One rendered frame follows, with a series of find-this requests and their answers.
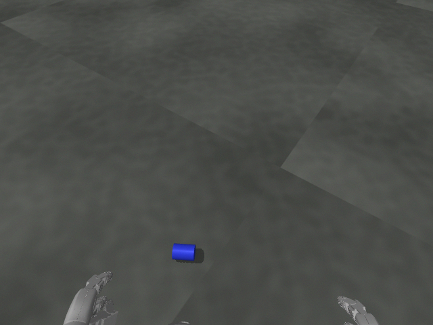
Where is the left robot hand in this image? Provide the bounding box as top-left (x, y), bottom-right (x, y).
top-left (63, 271), bottom-right (118, 325)

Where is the can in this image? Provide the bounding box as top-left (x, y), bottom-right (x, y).
top-left (172, 243), bottom-right (196, 261)

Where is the right robot hand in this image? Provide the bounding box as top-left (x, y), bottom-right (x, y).
top-left (338, 296), bottom-right (380, 325)

